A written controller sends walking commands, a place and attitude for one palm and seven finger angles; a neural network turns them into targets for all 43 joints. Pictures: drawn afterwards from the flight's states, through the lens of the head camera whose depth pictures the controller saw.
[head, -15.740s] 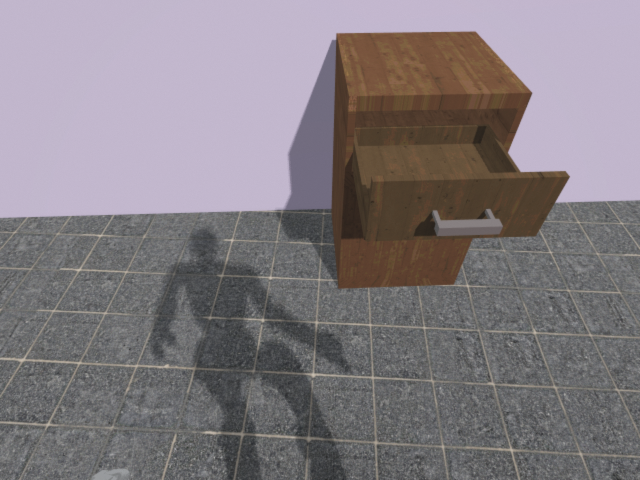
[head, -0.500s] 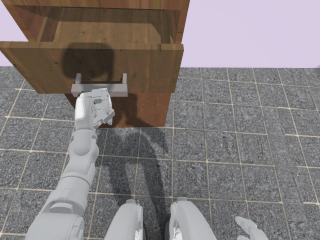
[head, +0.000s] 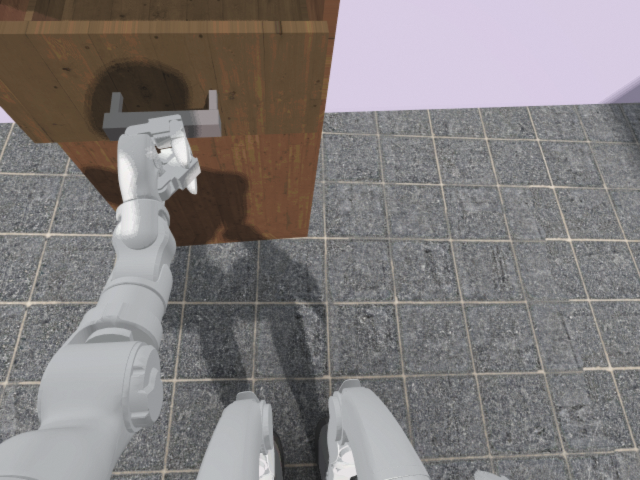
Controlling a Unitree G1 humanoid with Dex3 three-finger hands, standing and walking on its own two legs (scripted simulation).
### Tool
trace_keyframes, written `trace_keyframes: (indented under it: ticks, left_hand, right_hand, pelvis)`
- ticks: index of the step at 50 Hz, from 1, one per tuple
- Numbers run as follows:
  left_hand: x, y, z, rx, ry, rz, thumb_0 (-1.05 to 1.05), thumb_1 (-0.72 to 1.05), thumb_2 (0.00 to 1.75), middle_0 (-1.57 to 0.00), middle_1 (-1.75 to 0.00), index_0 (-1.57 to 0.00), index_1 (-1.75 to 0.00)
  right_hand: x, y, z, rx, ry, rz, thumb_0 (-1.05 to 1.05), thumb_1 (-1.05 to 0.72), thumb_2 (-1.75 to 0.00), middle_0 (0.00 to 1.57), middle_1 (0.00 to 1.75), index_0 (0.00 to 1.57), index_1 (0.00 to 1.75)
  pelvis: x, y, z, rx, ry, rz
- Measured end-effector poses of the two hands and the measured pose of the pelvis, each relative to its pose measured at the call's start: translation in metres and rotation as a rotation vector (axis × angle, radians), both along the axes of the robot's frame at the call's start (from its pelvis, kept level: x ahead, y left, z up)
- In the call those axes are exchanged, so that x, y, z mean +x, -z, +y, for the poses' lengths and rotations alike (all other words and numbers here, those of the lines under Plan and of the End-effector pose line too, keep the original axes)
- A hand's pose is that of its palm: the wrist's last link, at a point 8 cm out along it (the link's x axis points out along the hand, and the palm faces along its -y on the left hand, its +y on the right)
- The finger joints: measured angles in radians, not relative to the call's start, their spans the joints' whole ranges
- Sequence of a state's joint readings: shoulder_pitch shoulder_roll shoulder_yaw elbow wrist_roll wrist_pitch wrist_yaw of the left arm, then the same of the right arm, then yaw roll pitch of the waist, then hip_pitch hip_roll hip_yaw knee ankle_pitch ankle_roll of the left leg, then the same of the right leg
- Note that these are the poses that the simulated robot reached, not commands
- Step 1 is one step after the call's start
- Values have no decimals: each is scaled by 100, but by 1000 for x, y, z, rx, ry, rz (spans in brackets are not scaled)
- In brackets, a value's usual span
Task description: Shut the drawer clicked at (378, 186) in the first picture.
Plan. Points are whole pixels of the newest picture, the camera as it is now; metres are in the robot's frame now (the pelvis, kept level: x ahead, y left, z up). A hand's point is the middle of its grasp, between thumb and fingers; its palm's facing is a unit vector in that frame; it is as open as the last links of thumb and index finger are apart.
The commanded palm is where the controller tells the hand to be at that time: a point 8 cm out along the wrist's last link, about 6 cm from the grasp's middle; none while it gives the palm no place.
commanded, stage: push the drawer shut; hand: left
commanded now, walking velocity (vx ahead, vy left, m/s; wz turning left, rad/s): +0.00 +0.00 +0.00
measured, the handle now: (165, 112) +0.57 +0.16 +0.03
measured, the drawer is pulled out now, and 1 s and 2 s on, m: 0.07 0.00 0.00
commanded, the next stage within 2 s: pull the fist back off the drawer in 1.16 s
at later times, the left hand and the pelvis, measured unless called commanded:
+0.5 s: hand (192, 119) +0.57 +0.13 +0.02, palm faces +0.08 -1.00 -0.04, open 2.9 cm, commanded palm +0.55 +0.16 +0.03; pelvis +0.00 +0.00 -0.01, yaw -1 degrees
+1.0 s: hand (180, 115) +0.58 +0.15 +0.02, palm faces +0.07 -1.00 -0.03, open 2.6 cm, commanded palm +0.61 +0.15 +0.03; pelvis -0.02 +0.00 -0.03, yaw -2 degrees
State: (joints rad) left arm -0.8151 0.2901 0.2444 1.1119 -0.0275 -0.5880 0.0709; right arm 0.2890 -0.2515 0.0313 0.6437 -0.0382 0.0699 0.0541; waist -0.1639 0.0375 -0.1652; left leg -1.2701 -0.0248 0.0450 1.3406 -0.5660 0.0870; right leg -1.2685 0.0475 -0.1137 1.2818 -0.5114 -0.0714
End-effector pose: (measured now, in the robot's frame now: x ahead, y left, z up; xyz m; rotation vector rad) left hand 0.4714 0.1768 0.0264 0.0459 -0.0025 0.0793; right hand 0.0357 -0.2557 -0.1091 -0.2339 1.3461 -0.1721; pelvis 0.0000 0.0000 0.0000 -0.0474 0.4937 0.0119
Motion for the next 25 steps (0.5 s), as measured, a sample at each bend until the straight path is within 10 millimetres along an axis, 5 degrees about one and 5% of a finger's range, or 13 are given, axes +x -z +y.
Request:
trace_keyframes:
  ticks: [25]
  left_hand:
    - [69,2,4,-6,-2,15,-4,81,92,-140,-160,-140,-160]
  right_hand:
    - [-42,-2,0,-27,51,146,0,-90,-90,20,30,20,30]
  pelvis:
    - [2,12,-1,-24,6,75]
